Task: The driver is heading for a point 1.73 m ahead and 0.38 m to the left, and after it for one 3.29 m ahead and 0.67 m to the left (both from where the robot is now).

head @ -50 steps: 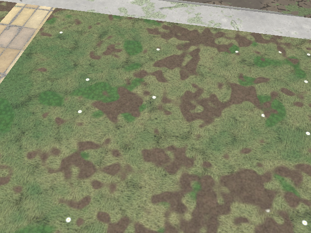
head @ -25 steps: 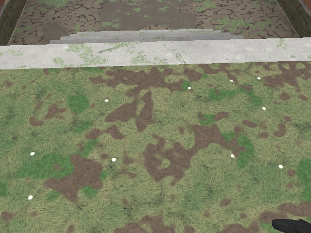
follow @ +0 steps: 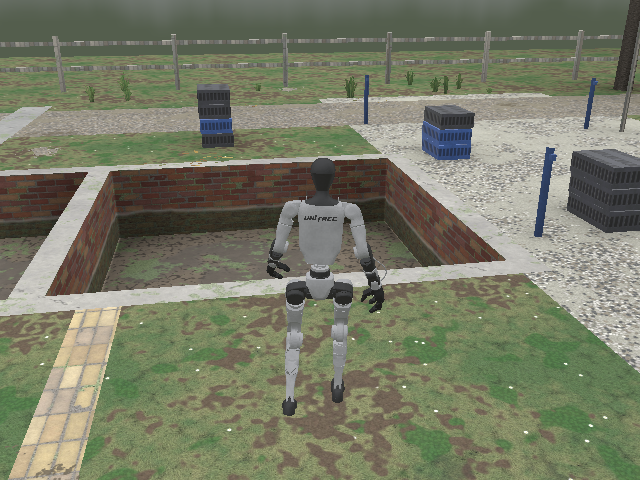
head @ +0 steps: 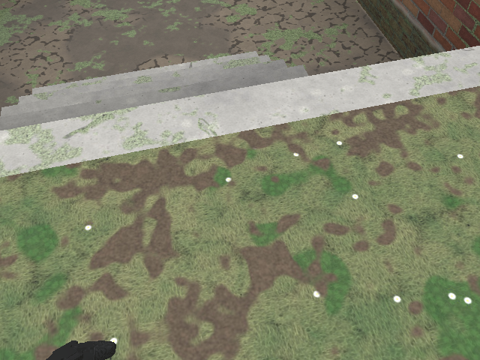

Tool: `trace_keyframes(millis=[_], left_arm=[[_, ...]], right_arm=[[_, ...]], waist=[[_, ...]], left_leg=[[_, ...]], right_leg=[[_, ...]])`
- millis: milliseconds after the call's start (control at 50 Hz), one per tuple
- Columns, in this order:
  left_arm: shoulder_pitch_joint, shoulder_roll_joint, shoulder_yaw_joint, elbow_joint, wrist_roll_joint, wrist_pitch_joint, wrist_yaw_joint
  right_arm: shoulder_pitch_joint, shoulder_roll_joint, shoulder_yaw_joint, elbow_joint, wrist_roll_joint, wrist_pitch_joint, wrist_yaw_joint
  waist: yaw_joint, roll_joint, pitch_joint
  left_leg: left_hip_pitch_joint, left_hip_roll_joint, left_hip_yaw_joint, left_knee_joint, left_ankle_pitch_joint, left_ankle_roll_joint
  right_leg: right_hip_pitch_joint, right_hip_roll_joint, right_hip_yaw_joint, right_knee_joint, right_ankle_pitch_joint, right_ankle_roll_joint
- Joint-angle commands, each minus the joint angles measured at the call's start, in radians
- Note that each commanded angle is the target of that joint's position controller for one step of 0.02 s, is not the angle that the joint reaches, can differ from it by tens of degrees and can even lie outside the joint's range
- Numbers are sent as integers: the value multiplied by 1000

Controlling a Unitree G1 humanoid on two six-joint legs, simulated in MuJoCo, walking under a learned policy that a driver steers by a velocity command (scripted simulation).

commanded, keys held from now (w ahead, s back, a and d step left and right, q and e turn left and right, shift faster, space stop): w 0.82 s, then w+q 0.18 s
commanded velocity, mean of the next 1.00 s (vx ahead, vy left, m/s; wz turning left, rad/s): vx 0.50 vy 0.00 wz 0.02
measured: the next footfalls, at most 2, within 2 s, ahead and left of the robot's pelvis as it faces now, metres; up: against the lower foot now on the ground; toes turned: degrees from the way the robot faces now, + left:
left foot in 0.44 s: +0.41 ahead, +0.14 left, +0.00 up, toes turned +2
right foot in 0.98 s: +0.69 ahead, -0.10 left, +0.00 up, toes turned +2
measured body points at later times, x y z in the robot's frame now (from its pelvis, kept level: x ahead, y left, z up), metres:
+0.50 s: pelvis +0.27 +0.05 -0.01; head +0.31 +0.05 +0.44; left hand +0.27 +0.33 -0.14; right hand +0.48 -0.19 -0.09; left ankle +0.37 +0.14 -0.73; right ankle +0.09 -0.09 -0.68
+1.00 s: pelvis +0.53 +0.01 +0.00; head +0.57 +0.00 +0.44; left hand +0.75 +0.25 -0.08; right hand +0.53 -0.28 -0.14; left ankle +0.37 +0.14 -0.72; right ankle +0.65 -0.10 -0.73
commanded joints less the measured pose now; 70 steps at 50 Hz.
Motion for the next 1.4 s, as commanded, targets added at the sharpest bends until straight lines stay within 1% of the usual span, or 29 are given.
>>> trace_keyframes(millis=[20, 40, 100, 240, 340, 400, 420, 440, 460, 480, 500, 520, 540, 580, 620, 680, 780, 880, 940, 960, 980, 1000, 1020, 1040, 1080, 1100, 1200, 1300, 1400], left_arm=[[199, 140, 45, 6, 0, -2, 1], [157, 113, 37, 4, 6, -8, -3], [134, 118, 42, 24, 5, -27, -4], [232, 168, 55, 97, -4, -20, 21], [309, 191, 62, 157, -15, -1, 27], [298, 207, 68, 174, -17, 14, 34], [279, 212, 67, 174, -16, 19, 37], [279, 187, 57, 171, -10, 23, 40], [294, 133, 33, 144, 17, 21, 44], [426, 24, 3, 139, 3, -2, 32], [349, 139, 27, 151, -16, -20, 26], [249, 175, 38, 121, -35, -30, 22], [199, 161, 35, 111, -28, -33, 27], [199, 139, 40, 112, -8, -20, 29], [228, 104, 35, 124, -7, 1, 32], [143, 89, 31, 96, 3, 11, 37], [-18, 59, 18, 63, -1, -4, 21], [-146, 75, 19, 12, -10, -20, -4], [-66, 117, 36, 29, -8, -35, -9], [44, 148, 54, 62, -5, -37, -3], [212, 205, 77, 100, 7, -39, 8], [332, 304, 101, 115, 22, -30, 16], [369, 252, 89, 127, 15, -22, 14], [302, 185, 68, 121, 8, -22, 15], [156, 113, 44, 113, 6, -25, 14], [113, 91, 38, 116, 12, -33, 14], [91, 113, 54, 157, 24, -54, 22], [125, 152, 64, 187, 19, -39, 40], [198, 187, 79, 224, -3, -7, 44]], right_arm=[[-97, -119, -22, -119, -1, -36, 1], [-93, -113, -27, -115, -14, -26, -2], [-62, -66, -20, -102, -18, 3, -3], [-299, -21, -1, -163, -19, -5, 9], [-420, -37, 0, -214, -9, -17, 36], [-374, -67, -11, -212, -12, -23, 44], [-289, -89, -24, -189, -15, -24, 40], [-136, -137, -49, -143, -18, -23, 30], [46, -217, -69, -113, -28, -18, 18], [66, -262, -76, -96, -28, -15, 26], [52, -162, -51, -107, -11, -14, 26], [-13, -131, -40, -115, -11, -14, 21], [-79, -119, -35, -125, -19, -13, 21], [-141, -77, -23, -130, -37, -18, 23], [-144, -76, -25, -118, -30, -29, 25], [-118, -109, -35, -91, -27, -31, 12], [-56, -133, -39, -53, -16, -17, -3], [24, -149, -45, -3, -2, 7, -9], [-5, -171, -55, -1, 2, 21, -17], [-20, -160, -50, -4, 0, 24, -18], [-22, -109, -31, -17, -14, 22, -18], [82, -4, 0, -41, -25, 6, -14], [95, -19, -1, -35, -3, -9, -12], [15, -121, -31, -47, 24, -12, -11], [-73, -114, -38, -69, 13, 1, -17], [-59, -99, -44, -65, 6, 14, -19], [-74, -41, -45, -84, 2, 57, -19], [-208, -16, -34, -131, -4, 46, 9], [-350, -8, -24, -204, -4, 46, 39]], waist=[[110, -91, -91], [76, -95, -58], [29, -103, -40], [97, -65, 22], [132, -70, 55], [91, -94, 21], [39, -96, -31], [-28, -76, -135], [-81, 60, -297], [-5, 327, -402], [-52, 197, -344], [-45, 138, -204], [-14, 51, -131], [45, 65, -72], [69, 72, -64], [61, 47, -14], [5, 43, 21], [-26, 48, 59], [39, 74, 18], [98, 64, -46], [167, 27, -182], [159, -193, -352], [171, -305, -426], [172, -192, -262], [114, -116, -82], [80, -143, -46], [42, -88, 10], [85, -60, 46], [132, -44, 95]], left_leg=[[-512, 80, -36, 220, 90, 18], [-456, 106, -45, 165, 142, 12], [-376, 113, -36, 99, 225, -14], [-384, 80, -6, -308, 542, -25], [-391, 50, -3, -448, 499, 10], [-290, 16, 24, -493, 390, 52], [-160, -18, 58, -519, 384, 74], [70, -18, 57, -512, 413, 106], [380, 184, -176, -477, 471, 174], [664, 362, -650, -613, 224, 328], [629, 338, -671, -679, 90, 292], [503, 308, -523, -697, 122, 251], [364, 271, -422, -717, 229, 232], [188, 215, -301, -773, 379, 225], [124, 198, -236, -822, 435, 240], [103, 193, -166, -869, 492, 249], [133, 150, -59, -881, 485, 201], [238, 204, -105, -814, 464, 192], [263, 218, -145, -711, 560, 163], [235, 174, -118, -591, 672, 140], [112, 112, -76, -361, 607, 104], [-260, -31, 9, 21, 235, 29], [-422, -71, -86, 209, -139, 17], [-500, -11, -120, 289, -80, 26], [-469, 67, -81, 234, 80, 29], [-413, 97, -90, 187, 135, 25], [-408, 113, -97, 97, 297, -1], [-410, 98, -33, -179, 499, -1], [-445, 82, 38, -329, 444, 36]], right_leg=[[468, -294, 440, -304, -46, -202], [376, -259, 375, -335, 29, -188], [263, -228, 268, -402, 172, -199], [291, -190, 120, -431, 226, -156], [424, -251, 138, -376, 211, -141], [490, -267, 140, -286, 385, -111], [484, -239, 112, -185, 546, -92], [416, -185, 70, 1, 599, -63], [203, -116, 19, 335, 293, -23], [-184, 60, 67, 634, -374, 32], [-296, 6, 171, 731, -395, 24], [-348, -41, 143, 727, -301, 14], [-314, -89, 114, 682, -211, 16], [-216, -139, 115, 597, -121, 27], [-171, -147, 103, 548, -96, 43], [-237, -158, 95, 421, 14, 71], [-205, -122, 58, 118, 255, 72], [-192, -87, 65, -27, 213, 52], [-44, -55, 53, -86, 123, 24], [122, -33, 30, -117, 117, 2], [397, -111, 91, -71, 143, -43], [808, -369, 440, -70, 73, -165], [842, -444, 732, -229, -131, -221], [709, -410, 620, -268, -248, -173], [442, -337, 389, -335, -158, -126], [354, -304, 304, -369, -89, -112], [273, -278, 70, -444, 154, -124], [332, -260, -78, -457, 217, -106], [489, -307, -141, -412, 287, -93]])
Velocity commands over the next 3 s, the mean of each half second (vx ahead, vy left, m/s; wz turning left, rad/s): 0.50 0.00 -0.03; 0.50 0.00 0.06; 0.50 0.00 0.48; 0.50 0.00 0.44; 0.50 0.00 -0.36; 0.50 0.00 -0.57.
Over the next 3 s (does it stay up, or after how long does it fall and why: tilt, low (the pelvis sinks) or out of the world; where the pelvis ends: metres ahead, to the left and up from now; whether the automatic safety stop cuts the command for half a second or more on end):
stays up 1.57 0.30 -0.11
